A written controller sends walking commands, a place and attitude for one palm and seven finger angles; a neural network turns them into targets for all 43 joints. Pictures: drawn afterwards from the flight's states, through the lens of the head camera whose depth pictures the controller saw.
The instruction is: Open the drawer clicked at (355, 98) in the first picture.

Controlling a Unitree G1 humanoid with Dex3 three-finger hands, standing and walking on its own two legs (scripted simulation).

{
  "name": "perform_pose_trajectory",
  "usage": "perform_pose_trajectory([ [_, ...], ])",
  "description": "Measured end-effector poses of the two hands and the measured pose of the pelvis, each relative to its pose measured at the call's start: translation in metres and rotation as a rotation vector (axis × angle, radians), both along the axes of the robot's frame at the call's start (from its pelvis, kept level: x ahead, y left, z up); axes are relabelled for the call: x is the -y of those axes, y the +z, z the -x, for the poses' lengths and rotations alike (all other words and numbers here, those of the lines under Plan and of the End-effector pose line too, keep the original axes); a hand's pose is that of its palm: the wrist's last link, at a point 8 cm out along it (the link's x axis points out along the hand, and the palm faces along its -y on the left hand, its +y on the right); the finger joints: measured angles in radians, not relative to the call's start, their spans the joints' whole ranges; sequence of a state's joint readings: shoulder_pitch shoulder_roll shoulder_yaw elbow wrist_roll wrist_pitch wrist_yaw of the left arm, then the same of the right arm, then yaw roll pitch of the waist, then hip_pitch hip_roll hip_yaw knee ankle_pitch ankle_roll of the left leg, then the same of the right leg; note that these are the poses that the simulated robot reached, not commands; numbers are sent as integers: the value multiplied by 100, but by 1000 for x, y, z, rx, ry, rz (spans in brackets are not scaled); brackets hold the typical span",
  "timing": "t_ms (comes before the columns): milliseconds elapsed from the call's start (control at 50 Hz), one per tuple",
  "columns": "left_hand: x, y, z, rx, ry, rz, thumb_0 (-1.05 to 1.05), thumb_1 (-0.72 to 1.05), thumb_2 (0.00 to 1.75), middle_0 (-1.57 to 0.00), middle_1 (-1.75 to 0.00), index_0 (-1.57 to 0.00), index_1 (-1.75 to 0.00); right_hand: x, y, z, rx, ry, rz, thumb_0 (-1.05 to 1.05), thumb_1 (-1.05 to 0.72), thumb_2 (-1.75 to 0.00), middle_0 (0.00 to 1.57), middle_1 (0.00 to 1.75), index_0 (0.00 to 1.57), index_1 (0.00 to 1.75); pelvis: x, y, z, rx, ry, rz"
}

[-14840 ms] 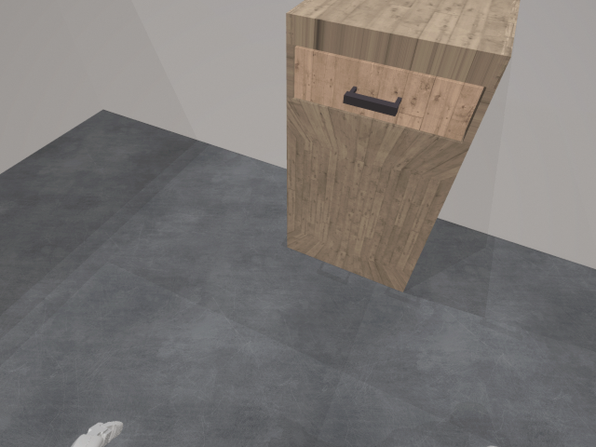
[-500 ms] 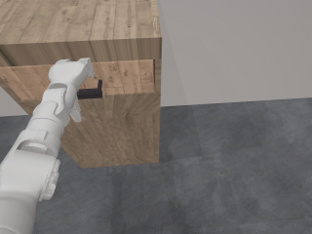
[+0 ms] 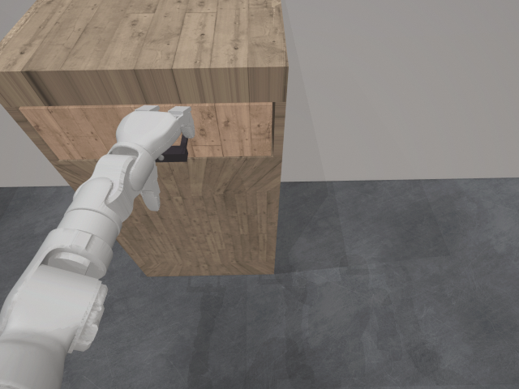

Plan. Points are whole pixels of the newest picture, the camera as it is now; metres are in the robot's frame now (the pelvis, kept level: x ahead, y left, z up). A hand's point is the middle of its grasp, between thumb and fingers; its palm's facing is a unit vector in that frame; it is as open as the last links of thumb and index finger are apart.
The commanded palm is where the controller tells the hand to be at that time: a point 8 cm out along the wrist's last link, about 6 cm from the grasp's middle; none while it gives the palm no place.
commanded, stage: move the hooked fingers above the handle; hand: left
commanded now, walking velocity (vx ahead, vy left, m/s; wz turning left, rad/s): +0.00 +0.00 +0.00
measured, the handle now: (153, 146) +0.55 +0.21 +0.02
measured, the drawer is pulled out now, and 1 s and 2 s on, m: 0.00 0.00 0.00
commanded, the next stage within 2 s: lower the fingers behind the handle in 1.62 s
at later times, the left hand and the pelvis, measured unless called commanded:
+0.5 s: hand (163, 155) +0.47 +0.16 +0.08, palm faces -0.08 -0.04 -1.00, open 13.8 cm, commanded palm +0.48 +0.21 +0.14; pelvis -0.01 +0.00 +0.00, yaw -1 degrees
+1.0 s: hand (133, 149) +0.49 +0.22 +0.08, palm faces -0.14 +0.01 -0.99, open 13.8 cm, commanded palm +0.48 +0.23 +0.13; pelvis -0.02 +0.00 +0.00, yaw -3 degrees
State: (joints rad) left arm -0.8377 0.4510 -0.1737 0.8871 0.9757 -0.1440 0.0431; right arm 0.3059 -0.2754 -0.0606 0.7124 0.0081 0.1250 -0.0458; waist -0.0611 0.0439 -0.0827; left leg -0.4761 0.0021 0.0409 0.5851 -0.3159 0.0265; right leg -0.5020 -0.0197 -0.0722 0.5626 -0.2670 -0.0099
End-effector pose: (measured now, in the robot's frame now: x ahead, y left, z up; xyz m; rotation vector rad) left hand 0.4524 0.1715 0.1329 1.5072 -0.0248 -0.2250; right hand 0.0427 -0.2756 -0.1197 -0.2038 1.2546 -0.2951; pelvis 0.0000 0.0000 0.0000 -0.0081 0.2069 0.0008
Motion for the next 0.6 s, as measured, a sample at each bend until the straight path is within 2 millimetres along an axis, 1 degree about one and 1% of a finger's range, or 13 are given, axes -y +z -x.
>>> perform_pose_trajectory([
  [40, 14, 1, -2, 59, -58, 43, 0, -49, 30, -32, -120, -32, -120, 2, 2, -1, 22, -7, 14, 1, -90, -90, 20, 30, 20, 30, -1, -2, 2, -6, -9, -2],
  [80, 16, 5, -8, 143, -53, 63, 0, -49, 30, -33, -120, -33, -120, 2, 2, -1, 40, -16, 18, 1, -91, -90, 20, 30, 20, 30, -1, -4, 5, -18, -21, -5],
  [120, 7, 10, -15, 230, 5, 37, 0, -49, 30, -33, -120, -33, -120, 0, 0, 1, 47, -20, 12, 1, -91, -90, 20, 30, 20, 30, -2, -5, 8, -32, -34, -7],
  [180, -18, 18, -22, 294, 141, -51, 0, -49, 30, -33, -121, -32, -120, -6, -8, 7, 30, -21, -20, 1, -91, -90, 20, 30, 20, 30, -3, -6, 11, -51, -45, -9],
  [240, -32, 19, -22, 240, 235, -102, 0, -49, 30, -35, -123, -34, -122, -14, -16, 13, -5, -28, -61, 1, -91, -90, 20, 30, 20, 30, -4, -4, 11, -54, -48, -11],
  [300, -49, 13, -18, 95, 348, -104, 0, -49, 30, -35, -123, -34, -122, -19, -15, 19, -17, -54, -81, 1, -91, -90, 20, 30, 20, 30, -3, -1, 9, -42, -47, -11],
  [340, -54, 7, -14, 8, 356, -102, 0, -49, 30, -34, -122, -33, -122, -20, -12, 23, -16, -62, -76, 1, -91, -90, 20, 30, 20, 30, -2, 0, 8, -30, -41, -9],
  [380, -48, 3, -9, -37, 282, -96, 0, -49, 30, -34, -122, -33, -122, -19, -8, 26, -18, -57, -58, 1, -90, -90, 20, 30, 20, 30, -2, 1, 7, -18, -30, -6],
  [440, -22, 0, -2, -27, 93, -66, 0, -49, 30, -33, -121, -33, -121, -13, -3, 29, -28, -38, -21, 1, -90, -90, 20, 30, 20, 30, -2, 1, 7, -6, -15, -2],
  [500, 4, 3, 0, 52, -44, -3, 0, -49, 30, -33, -121, -33, -120, -7, -1, 31, -33, -28, 7, 1, -90, -90, 20, 30, 20, 30, -3, -2, 9, -7, -12, -1],
  [540, 9, 6, -5, 128, -54, 36, 0, -49, 30, -33, -121, -33, -120, -3, -1, 31, -27, -32, 18, 1, -90, -90, 20, 30, 20, 30, -4, -4, 11, -17, -17, -2],
  [560, 7, 7, -9, 166, -35, 41, 0, -49, 30, -33, -121, -33, -120, -2, -1, 32, -22, -34, 20, 1, -90, -90, 20, 30, 20, 30, -4, -5, 12, -25, -21, -3],
  [600, -2, 11, -18, 233, 35, 20, 0, -49, 30, -33, -120, -33, -120, -1, -3, 32, -17, -38, 19, 1, -90, -90, 20, 30, 20, 30, -4, -6, 14, -41, -32, -5],
])
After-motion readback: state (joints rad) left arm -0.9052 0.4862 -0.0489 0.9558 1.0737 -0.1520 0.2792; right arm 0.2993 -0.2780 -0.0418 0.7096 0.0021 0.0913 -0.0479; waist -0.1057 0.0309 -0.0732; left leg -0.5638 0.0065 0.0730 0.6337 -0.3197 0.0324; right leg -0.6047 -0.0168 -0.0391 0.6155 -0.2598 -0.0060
